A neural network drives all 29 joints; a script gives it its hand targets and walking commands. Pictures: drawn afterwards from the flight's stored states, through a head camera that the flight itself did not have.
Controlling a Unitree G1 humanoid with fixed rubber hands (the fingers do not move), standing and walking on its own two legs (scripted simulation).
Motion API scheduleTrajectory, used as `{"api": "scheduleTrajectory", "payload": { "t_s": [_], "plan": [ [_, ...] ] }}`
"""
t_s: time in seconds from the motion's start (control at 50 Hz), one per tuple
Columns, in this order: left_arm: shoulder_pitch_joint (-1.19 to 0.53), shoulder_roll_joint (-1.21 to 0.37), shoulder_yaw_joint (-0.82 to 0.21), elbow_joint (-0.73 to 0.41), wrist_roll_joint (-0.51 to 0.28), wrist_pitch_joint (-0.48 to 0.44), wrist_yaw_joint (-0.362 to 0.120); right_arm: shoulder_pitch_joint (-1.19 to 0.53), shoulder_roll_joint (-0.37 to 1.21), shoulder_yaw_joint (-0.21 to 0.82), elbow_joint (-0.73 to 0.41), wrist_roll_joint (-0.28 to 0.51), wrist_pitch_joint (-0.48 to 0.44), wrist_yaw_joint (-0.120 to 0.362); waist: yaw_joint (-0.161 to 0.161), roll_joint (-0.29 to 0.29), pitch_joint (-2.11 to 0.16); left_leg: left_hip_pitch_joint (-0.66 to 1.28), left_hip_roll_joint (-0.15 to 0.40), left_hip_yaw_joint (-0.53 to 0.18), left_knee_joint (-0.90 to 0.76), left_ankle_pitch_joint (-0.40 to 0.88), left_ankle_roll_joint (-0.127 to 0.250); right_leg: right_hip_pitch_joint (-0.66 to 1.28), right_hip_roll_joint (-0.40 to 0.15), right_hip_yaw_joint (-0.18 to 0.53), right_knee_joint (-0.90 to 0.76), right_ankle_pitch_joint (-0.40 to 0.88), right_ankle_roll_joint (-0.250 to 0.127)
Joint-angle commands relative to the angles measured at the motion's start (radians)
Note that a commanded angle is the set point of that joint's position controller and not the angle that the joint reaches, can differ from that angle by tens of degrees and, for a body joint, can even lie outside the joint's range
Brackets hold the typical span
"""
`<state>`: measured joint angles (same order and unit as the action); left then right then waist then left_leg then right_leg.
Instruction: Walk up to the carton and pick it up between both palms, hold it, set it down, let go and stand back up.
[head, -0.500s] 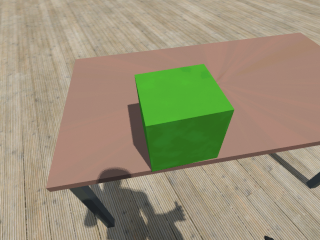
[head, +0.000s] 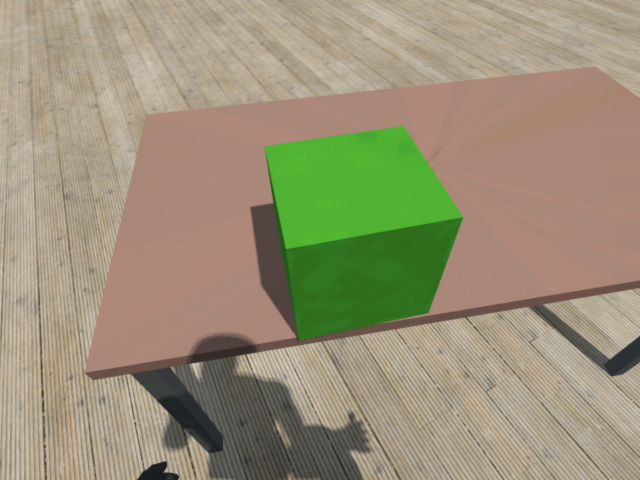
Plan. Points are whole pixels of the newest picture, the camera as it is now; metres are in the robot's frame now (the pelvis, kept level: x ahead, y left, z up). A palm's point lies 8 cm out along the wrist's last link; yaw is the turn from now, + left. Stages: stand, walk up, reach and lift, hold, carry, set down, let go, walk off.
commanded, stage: walk up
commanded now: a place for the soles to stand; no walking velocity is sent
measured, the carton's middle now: (350, 233) +0.47 -0.01 +0.02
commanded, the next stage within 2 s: none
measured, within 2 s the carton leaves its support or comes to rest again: neither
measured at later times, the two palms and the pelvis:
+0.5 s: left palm out of the picture +0.06 +0.13 -0.10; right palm out of the picture +0.13 -0.42 -0.10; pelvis +0.00 -0.15 +0.00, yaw +11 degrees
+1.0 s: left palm out of the picture -0.04 +0.13 -0.11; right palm (608, 447) +0.19 -0.34 -0.09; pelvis +0.01 -0.14 +0.00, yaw +20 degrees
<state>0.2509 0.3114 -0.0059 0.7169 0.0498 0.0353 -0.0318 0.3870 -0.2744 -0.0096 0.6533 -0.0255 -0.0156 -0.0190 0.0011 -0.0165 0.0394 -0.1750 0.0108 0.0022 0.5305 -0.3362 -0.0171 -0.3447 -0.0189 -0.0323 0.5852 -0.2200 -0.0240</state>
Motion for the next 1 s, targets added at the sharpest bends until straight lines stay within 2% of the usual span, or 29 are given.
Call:
{"api": "scheduleTrajectory", "payload": {
  "t_s": [0.0, 0.04, 0.06, 0.08, 0.12, 0.16, 0.2, 0.22, 0.24, 0.26, 0.28, 0.3, 0.32, 0.34, 0.38, 0.44, 0.54, 0.64, 0.7, 0.72, 0.74, 0.76, 0.78, 0.8, 0.84, 0.86, 0.88, 0.94, 0.98],
  "plan": [
    [-0.094, 0.068, 0.030, -0.154, 0.051, 0.034, -0.025, 0.135, -0.274, -0.121, -0.037, -0.044, -0.009, -0.077, -0.016, 0.112, 0.080, 0.114, 0.430, -0.485, -0.191, 0.288, 0.294, -0.346, -0.071, 0.039, 0.367, -0.252, 0.030],
    [-0.144, 0.088, 0.040, -0.172, 0.049, 0.039, -0.024, 0.150, -0.211, -0.112, -0.030, -0.048, -0.013, -0.082, -0.019, 0.056, 0.084, 0.107, 0.347, -0.392, -0.144, 0.471, 0.247, -0.342, -0.088, 0.076, 0.431, -0.195, 0.049],
    [-0.150, 0.076, 0.039, -0.179, 0.046, 0.041, -0.022, 0.139, -0.202, -0.112, -0.027, -0.046, -0.014, -0.080, -0.013, 0.067, 0.082, 0.103, 0.291, -0.322, -0.124, 0.538, 0.209, -0.319, -0.091, 0.075, 0.410, -0.166, 0.059],
    [-0.147, 0.055, 0.035, -0.185, 0.044, 0.043, -0.026, 0.139, -0.208, -0.119, -0.025, -0.042, -0.015, -0.076, -0.019, 0.107, 0.061, 0.114, 0.254, -0.280, -0.118, 0.535, 0.195, -0.302, -0.084, 0.056, 0.399, -0.146, 0.065],
    [-0.174, 0.047, 0.036, -0.202, 0.032, 0.047, -0.031, 0.138, -0.218, -0.128, -0.024, -0.040, -0.016, -0.070, -0.034, 0.177, 0.039, 0.089, 0.234, -0.264, -0.107, 0.502, 0.197, -0.252, -0.090, 0.049, 0.369, -0.142, 0.067],
    [-0.212, 0.054, 0.045, -0.216, 0.018, 0.046, -0.035, 0.130, -0.223, -0.135, -0.031, -0.042, -0.017, -0.067, -0.041, 0.203, 0.021, 0.045, 0.231, -0.255, -0.083, 0.467, 0.192, -0.191, -0.098, 0.051, 0.297, -0.155, 0.051],
    [-0.173, 0.068, 0.061, -0.196, 0.001, 0.035, -0.034, 0.080, -0.237, -0.140, -0.061, -0.039, -0.013, -0.059, -0.023, 0.222, -0.019, -0.044, 0.202, -0.228, -0.027, 0.441, 0.163, -0.054, -0.069, 0.023, 0.184, -0.151, 0.031],
    [-0.110, 0.079, 0.072, -0.169, -0.006, 0.027, -0.032, 0.041, -0.240, -0.137, -0.078, -0.033, -0.009, -0.053, 0.009, 0.204, -0.045, -0.133, 0.172, -0.201, 0.016, 0.390, 0.136, 0.090, -0.040, -0.007, 0.082, -0.075, 0.018],
    [-0.006, 0.105, 0.087, -0.126, -0.010, 0.016, -0.026, 0.009, -0.218, -0.124, -0.094, -0.023, -0.005, -0.047, 0.055, 0.134, -0.079, -0.237, 0.133, -0.183, 0.092, 0.293, 0.104, 0.284, -0.008, -0.046, -0.035, 0.079, 0.004],
    [0.080, 0.169, 0.110, -0.085, -0.011, 0.005, -0.017, 0.061, -0.147, -0.098, -0.098, -0.020, -0.001, -0.044, 0.086, -0.039, -0.123, -0.316, 0.044, -0.132, 0.272, 0.117, 0.070, 0.417, -0.021, -0.016, -0.090, 0.131, -0.021],
    [0.132, 0.227, 0.119, -0.087, 0.004, -0.006, -0.009, 0.121, -0.063, -0.070, -0.119, -0.015, 0.004, -0.040, 0.105, -0.240, -0.171, -0.443, -0.068, -0.100, 0.458, -0.311, 0.026, 0.488, -0.236, 0.231, -0.117, 0.125, -0.089],
    [0.050, 0.272, 0.126, -0.124, -0.017, 0.001, 0.001, 0.131, -0.082, -0.081, -0.145, -0.004, 0.021, -0.061, 0.101, -0.255, -0.191, -0.438, -0.059, -0.072, 0.653, -0.420, 0.001, 0.316, -0.434, 0.451, -0.222, -0.010, -0.251],
    [-0.025, 0.246, 0.123, -0.136, -0.032, 0.008, 0.010, 0.081, -0.127, -0.096, -0.150, -0.005, 0.035, -0.072, 0.095, -0.212, -0.112, -0.412, -0.025, -0.120, 0.772, -0.369, 0.012, 0.150, -0.432, 0.480, -0.298, -0.152, -0.290],
    [-0.048, 0.191, 0.103, -0.123, -0.028, 0.010, 0.014, 0.037, -0.153, -0.107, -0.139, 0.008, 0.039, -0.066, 0.081, -0.145, -0.020, -0.416, -0.029, -0.147, 0.780, -0.294, 0.014, 0.080, -0.356, 0.366, -0.274, -0.126, -0.251],
    [-0.091, 0.142, 0.087, -0.113, -0.008, 0.010, 0.030, 0.122, -0.140, -0.104, -0.102, 0.016, 0.037, -0.043, 0.004, -0.110, 0.007, -0.353, -0.010, -0.142, 0.686, -0.200, 0.007, 0.044, -0.289, 0.228, -0.223, -0.088, -0.191],
    [-0.072, 0.107, 0.072, -0.098, -0.016, -0.019, 0.040, 0.114, -0.117, -0.095, -0.104, -0.006, 0.036, -0.009, 0.005, -0.063, 0.001, -0.306, -0.011, -0.110, 0.554, -0.133, -0.006, 0.049, -0.305, 0.232, -0.261, -0.211, -0.179],
    [0.046, 0.146, 0.083, -0.067, -0.007, -0.048, 0.059, 0.022, -0.111, -0.096, -0.135, -0.025, 0.047, 0.018, 0.047, -0.101, 0.053, -0.342, -0.008, -0.097, 0.379, -0.132, -0.010, 0.128, -0.359, 0.237, -0.302, -0.267, -0.187],
    [0.056, 0.172, 0.088, -0.076, -0.012, -0.037, 0.053, 0.008, -0.083, -0.093, -0.125, -0.007, 0.025, 0.038, 0.033, -0.149, 0.027, -0.177, -0.021, -0.025, 0.186, -0.105, 0.010, 0.056, -0.307, 0.103, -0.278, -0.280, -0.148],
    [0.048, 0.166, 0.074, -0.086, -0.024, -0.028, 0.036, 0.035, -0.089, -0.100, -0.102, -0.004, 0.005, 0.040, -0.012, -0.113, 0.009, 0.020, -0.041, -0.003, -0.052, 0.079, 0.048, -0.044, -0.266, 0.008, -0.194, -0.289, -0.080],
    [0.076, 0.153, 0.065, -0.088, -0.030, -0.027, 0.028, 0.036, -0.108, -0.101, -0.101, -0.004, 0.001, 0.038, -0.020, -0.074, -0.006, 0.074, -0.025, -0.046, -0.085, 0.097, 0.064, -0.085, -0.256, -0.020, -0.165, -0.300, -0.050],
    [0.104, 0.112, 0.049, -0.101, -0.039, -0.029, 0.019, 0.049, -0.136, -0.104, -0.094, -0.007, -0.001, 0.032, -0.025, 0.019, -0.040, 0.124, 0.064, -0.196, -0.110, 0.031, 0.096, -0.141, -0.217, -0.074, -0.071, -0.316, -0.010],
    [0.132, 0.054, 0.031, -0.124, -0.057, -0.029, 0.010, 0.009, -0.198, -0.110, -0.099, 0.004, -0.001, 0.021, -0.009, 0.152, -0.041, 0.016, 0.192, -0.441, -0.207, -0.212, 0.167, -0.145, -0.099, -0.136, 0.045, -0.306, 0.049],
    [0.116, 0.084, 0.051, -0.111, -0.048, -0.014, 0.017, -0.033, -0.223, -0.118, -0.079, 0.018, 0.006, 0.012, -0.023, 0.136, 0.025, -0.220, 0.224, -0.424, -0.244, -0.367, 0.219, 0.012, -0.082, -0.061, 0.133, -0.314, 0.040],
    [0.122, 0.099, 0.056, -0.116, -0.047, -0.010, 0.012, -0.071, -0.173, -0.101, -0.079, 0.018, 0.008, 0.007, -0.009, 0.125, 0.064, -0.200, 0.176, -0.381, -0.257, -0.324, 0.201, -0.022, -0.064, -0.052, 0.111, -0.283, 0.039],
    [0.163, 0.090, 0.052, -0.112, -0.045, -0.029, 0.016, -0.118, -0.170, -0.083, -0.079, 0.014, 0.012, 0.002, 0.018, 0.158, 0.071, -0.165, 0.123, -0.287, -0.191, -0.052, 0.164, -0.005, -0.044, -0.061, 0.002, -0.179, 0.032],
    [0.193, 0.096, 0.051, -0.108, -0.036, -0.044, 0.023, -0.141, -0.173, -0.074, -0.081, 0.023, 0.012, 0.007, 0.039, 0.170, 0.027, -0.166, 0.107, -0.249, -0.141, 0.089, 0.139, 0.078, -0.045, -0.061, -0.079, -0.034, 0.024],
    [0.195, 0.111, 0.051, -0.109, -0.027, -0.058, 0.029, -0.135, -0.156, -0.065, -0.074, 0.026, 0.013, 0.016, 0.035, 0.156, -0.031, -0.162, 0.094, -0.222, -0.101, 0.171, 0.116, 0.148, -0.059, -0.037, -0.098, 0.051, 0.014],
    [0.146, 0.153, 0.058, -0.129, -0.028, -0.063, 0.037, -0.088, -0.106, -0.049, -0.069, 0.030, 0.016, 0.031, 0.005, 0.072, -0.028, -0.180, 0.042, -0.166, -0.065, 0.022, 0.073, 0.136, -0.127, 0.062, -0.149, -0.110, -0.010],
    [0.145, 0.149, 0.054, -0.132, -0.043, -0.055, 0.034, -0.073, -0.113, -0.047, -0.055, 0.022, 0.016, 0.032, -0.002, 0.026, 0.030, -0.145, 0.037, -0.164, -0.046, 0.109, 0.066, 0.069, -0.141, 0.069, -0.170, -0.108, -0.019]
  ]
}}
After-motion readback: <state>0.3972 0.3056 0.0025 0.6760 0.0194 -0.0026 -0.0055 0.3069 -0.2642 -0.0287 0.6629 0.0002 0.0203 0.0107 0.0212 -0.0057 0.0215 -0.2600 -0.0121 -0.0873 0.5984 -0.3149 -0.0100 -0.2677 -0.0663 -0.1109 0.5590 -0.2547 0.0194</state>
